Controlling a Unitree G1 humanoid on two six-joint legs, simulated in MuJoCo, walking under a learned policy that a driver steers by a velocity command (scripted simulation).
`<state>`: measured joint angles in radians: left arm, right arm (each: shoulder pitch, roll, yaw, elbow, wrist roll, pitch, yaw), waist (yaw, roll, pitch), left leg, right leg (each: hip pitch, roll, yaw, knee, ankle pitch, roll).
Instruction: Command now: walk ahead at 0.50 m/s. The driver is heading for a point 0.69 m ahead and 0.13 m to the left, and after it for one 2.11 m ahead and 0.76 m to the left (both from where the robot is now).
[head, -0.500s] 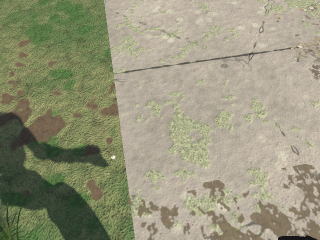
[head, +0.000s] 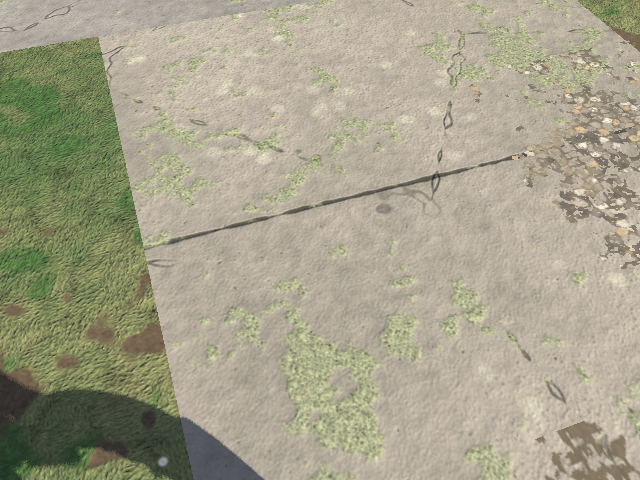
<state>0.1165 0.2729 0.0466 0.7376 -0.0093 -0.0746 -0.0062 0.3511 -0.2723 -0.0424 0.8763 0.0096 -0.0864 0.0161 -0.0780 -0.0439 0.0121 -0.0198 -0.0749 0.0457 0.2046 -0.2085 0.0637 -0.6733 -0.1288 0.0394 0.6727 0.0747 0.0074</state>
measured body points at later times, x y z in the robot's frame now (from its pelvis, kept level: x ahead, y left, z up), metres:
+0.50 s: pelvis +0.28 -0.06 +0.00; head +0.30 -0.05 +0.45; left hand +0.28 +0.23 -0.13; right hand +0.46 -0.30 -0.11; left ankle +0.41 +0.14 -0.68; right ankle +0.23 -0.15 -0.75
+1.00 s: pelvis +0.48 +0.04 -0.01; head +0.52 +0.08 +0.44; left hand +0.53 +0.37 -0.11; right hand +0.72 -0.17 -0.10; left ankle +0.49 +0.12 -0.75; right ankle +0.63 -0.10 -0.68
